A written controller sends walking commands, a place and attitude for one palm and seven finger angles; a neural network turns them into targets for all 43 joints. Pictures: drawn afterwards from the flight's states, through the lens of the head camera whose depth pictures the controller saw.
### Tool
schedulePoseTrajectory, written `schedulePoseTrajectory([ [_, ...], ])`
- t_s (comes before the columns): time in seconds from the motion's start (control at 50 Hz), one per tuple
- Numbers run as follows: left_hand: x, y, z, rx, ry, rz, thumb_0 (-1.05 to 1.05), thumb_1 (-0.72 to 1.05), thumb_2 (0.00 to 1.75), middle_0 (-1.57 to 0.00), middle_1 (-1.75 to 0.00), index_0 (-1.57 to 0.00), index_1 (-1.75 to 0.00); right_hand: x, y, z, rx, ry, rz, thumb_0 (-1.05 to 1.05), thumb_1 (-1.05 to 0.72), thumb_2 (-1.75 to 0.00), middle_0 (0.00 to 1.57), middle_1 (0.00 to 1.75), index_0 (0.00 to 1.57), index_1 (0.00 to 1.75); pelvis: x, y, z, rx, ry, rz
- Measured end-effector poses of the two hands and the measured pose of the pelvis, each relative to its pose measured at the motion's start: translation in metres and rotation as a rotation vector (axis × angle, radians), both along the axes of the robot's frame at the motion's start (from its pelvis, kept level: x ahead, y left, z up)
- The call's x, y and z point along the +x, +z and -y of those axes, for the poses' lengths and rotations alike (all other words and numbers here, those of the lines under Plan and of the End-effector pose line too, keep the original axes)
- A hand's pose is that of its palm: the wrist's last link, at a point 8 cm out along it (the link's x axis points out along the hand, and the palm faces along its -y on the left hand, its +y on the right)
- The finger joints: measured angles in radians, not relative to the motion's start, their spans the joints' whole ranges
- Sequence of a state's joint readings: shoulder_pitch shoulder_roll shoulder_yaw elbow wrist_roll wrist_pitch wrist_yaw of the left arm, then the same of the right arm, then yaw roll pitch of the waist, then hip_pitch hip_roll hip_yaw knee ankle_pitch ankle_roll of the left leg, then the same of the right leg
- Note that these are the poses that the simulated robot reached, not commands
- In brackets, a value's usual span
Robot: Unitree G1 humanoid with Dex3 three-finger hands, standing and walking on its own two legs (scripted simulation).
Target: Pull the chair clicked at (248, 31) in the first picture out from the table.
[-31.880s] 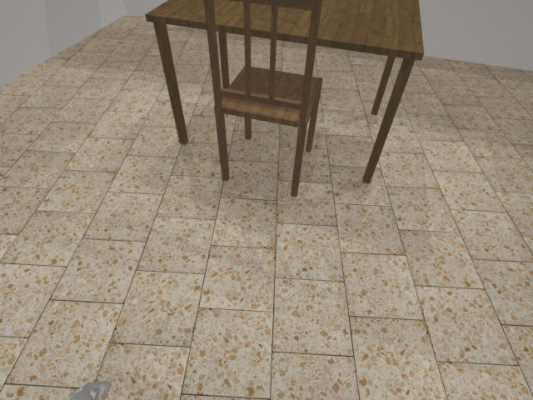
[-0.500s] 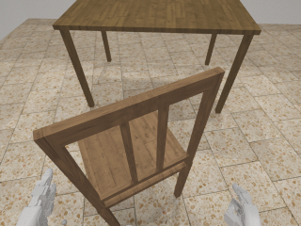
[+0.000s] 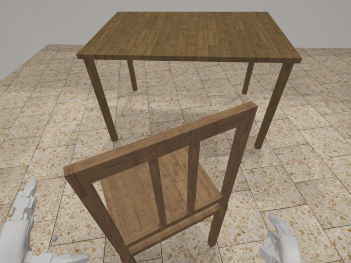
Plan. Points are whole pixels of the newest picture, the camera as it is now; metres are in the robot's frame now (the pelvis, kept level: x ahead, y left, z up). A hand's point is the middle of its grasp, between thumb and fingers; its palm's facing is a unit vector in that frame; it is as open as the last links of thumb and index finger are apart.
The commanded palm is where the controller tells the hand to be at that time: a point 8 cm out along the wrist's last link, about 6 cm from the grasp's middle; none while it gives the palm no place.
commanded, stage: draw the hand back to the body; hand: left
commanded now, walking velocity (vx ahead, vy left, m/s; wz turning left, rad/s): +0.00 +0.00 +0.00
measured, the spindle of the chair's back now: (158, 196) +0.30 +0.08 -0.03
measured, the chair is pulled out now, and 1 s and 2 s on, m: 0.62 0.62 0.62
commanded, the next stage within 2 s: step back with the hand held close in 0.84 s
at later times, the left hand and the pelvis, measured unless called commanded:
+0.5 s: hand (39, 166) +0.22 +0.26 +0.19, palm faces +0.44 -0.79 -0.43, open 8.9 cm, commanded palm +0.17 +0.30 +0.19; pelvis +0.03 +0.00 +0.02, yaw -1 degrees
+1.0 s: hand (41, 175) +0.21 +0.25 +0.18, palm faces +0.44 -0.80 -0.40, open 7.4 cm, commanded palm +0.16 +0.29 +0.20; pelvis +0.01 -0.01 +0.02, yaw -1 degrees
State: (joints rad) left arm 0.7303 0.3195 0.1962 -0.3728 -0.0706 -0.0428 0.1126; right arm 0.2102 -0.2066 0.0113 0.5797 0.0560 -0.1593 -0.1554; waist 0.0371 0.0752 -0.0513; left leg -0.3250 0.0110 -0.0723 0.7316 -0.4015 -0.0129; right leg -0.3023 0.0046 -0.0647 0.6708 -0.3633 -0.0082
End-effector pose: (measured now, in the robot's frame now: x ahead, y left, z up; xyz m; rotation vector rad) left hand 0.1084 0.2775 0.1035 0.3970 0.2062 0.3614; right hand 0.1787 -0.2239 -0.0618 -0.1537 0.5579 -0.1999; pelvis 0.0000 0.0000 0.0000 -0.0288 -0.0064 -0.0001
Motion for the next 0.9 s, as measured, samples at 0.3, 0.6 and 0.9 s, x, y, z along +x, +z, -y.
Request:
schedulePoseTrajectory([
  [0.3, 0.045, 0.062, -0.014, 0.105, 0.02, 0.172, 0.0, 0.3, 0.61, -0.12, -0.17, -0.12, -0.18, 0.024, 0.007, -0.02, 0.023, 0.093, -0.063, 0.01, -0.9, -0.9, 0.2, 0.3, 0.21, 0.3, 0.021, 0.02, -0.006, 0.019, -0.01, 0.05],
  [0.6, 0.076, 0.098, -0.017, 0.15, 0.011, 0.306, 0.01, 0.79, 0.85, -0.19, -0.28, -0.19, -0.28, 0.024, 0.004, -0.002, 0.029, 0.072, -0.129, 0.01, -0.9, -0.9, 0.2, 0.3, 0.21, 0.3, 0.028, 0.025, 0.0, 0.019, -0.024, 0.06],
  [0.9, 0.059, 0.098, -0.009, 0.147, 0.008, 0.306, 0.02, 0.88, 0.9, -0.21, -0.3, -0.21, -0.31, 0.012, 0.004, 0.007, 0.024, 0.061, -0.124, 0.01, -0.9, -0.9, 0.2, 0.3, 0.2, 0.3, 0.019, 0.025, 0.005, 0.018, -0.024, 0.079],
])
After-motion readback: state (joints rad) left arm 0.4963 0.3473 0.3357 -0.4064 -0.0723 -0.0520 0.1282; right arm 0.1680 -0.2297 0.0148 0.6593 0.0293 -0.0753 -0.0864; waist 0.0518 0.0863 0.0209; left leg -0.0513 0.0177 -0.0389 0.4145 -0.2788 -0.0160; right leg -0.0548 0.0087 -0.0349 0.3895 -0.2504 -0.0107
